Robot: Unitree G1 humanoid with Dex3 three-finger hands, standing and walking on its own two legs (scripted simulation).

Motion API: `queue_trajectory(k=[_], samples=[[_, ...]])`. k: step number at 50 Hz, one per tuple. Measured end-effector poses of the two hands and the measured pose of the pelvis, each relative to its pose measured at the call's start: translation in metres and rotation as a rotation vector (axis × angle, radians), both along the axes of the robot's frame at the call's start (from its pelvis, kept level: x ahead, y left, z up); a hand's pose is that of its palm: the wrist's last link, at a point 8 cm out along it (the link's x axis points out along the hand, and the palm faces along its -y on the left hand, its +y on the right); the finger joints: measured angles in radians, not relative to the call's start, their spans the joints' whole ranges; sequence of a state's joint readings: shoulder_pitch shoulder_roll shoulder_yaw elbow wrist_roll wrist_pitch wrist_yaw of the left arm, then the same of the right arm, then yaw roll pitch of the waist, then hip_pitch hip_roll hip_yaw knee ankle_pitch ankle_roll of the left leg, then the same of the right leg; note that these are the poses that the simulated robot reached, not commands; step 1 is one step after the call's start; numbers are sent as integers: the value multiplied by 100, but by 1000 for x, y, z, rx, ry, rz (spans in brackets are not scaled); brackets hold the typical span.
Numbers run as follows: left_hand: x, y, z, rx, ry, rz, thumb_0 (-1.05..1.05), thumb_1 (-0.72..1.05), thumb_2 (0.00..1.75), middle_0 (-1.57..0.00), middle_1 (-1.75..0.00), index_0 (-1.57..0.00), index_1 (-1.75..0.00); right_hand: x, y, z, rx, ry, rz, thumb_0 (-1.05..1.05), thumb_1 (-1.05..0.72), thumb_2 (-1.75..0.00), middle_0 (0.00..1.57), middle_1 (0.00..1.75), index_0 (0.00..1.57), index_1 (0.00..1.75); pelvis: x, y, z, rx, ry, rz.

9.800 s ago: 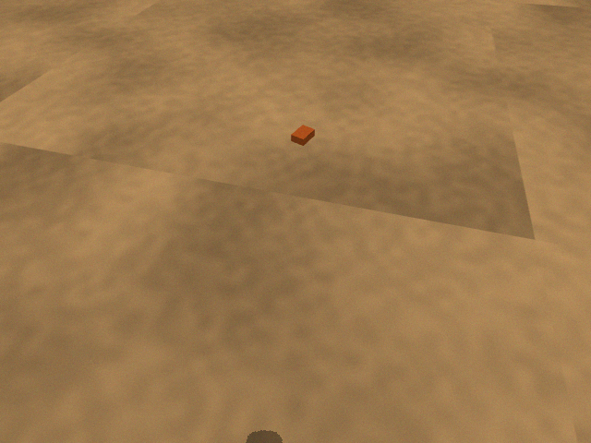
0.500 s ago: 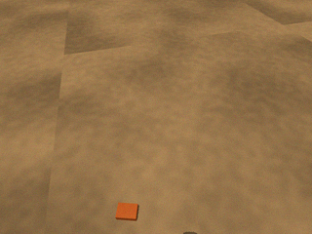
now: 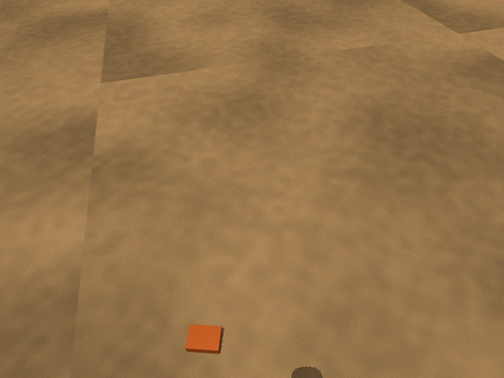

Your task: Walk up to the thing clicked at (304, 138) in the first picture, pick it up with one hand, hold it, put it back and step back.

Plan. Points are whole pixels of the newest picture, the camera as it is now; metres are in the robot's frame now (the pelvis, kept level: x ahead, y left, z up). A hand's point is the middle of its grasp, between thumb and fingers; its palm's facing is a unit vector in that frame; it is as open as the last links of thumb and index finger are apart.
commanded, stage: stand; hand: left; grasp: from above
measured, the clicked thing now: (204, 338) +0.42 +0.21 -0.76
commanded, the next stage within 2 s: rise first in 0.52 s
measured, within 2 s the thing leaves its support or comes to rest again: neither
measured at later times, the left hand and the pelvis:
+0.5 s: hand out of the picture +0.07 +0.25 -0.16, palm faces -0.03 -0.94 -0.34, open 7.4 cm; pelvis +0.00 +0.00 +0.00, yaw +0 degrees
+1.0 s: hand out of the picture +0.15 +0.25 -0.18, palm faces -0.08 -0.93 -0.37, open 11.5 cm; pelvis -0.02 +0.00 -0.04, yaw -1 degrees
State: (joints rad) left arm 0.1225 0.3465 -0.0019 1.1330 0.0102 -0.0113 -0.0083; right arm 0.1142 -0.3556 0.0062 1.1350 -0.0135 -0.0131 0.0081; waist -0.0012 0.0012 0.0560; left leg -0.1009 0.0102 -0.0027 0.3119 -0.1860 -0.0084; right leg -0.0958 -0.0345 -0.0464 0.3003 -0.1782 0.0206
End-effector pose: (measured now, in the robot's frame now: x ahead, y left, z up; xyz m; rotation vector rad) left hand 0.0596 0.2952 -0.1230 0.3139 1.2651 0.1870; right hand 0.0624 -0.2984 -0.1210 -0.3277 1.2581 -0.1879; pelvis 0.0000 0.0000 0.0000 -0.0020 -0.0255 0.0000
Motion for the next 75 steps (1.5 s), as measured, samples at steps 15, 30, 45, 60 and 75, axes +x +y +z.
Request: queue_trajectory(k=[15, 30, 45, 60, 75], samples=[[13, -1, 2, 3, -31, -4, 1, 90, 90, -21, -30, -20, -30, 11, 1, 1, 3, -27, 6, 0, -91, -90, 21, 30, 21, 30, 3, -1, 0, 1, -3, 0], [8, 0, 2, 4, -18, 2, 1, 90, 90, -21, -30, -20, -30, 9, 0, 1, 2, -22, 4, 0, -91, -90, 21, 30, 21, 30, 3, -1, 0, 1, -6, -1], [92, -5, -16, -4, -184, -64, 1, 36, 93, -15, -76, -15, -75, 7, 31, -12, 54, -195, -46, 0, -91, -90, 20, 30, 21, 30, -19, -4, -26, -1, 153, -21], [66, 0, -63, 66, -123, -127, 0, -45, 98, -9, -104, -8, -104, 38, 41, -45, 42, -346, 8, 1, -90, -89, 21, 30, 21, 30, -23, 6, -76, -13, 281, -25], [59, 4, -93, 126, -104, -242, 0, -56, 98, -9, -106, -8, -107, 81, 60, -69, 48, -483, 96, 1, -91, -90, 21, 30, 21, 30, -26, 10, -115, -32, 378, -16]])
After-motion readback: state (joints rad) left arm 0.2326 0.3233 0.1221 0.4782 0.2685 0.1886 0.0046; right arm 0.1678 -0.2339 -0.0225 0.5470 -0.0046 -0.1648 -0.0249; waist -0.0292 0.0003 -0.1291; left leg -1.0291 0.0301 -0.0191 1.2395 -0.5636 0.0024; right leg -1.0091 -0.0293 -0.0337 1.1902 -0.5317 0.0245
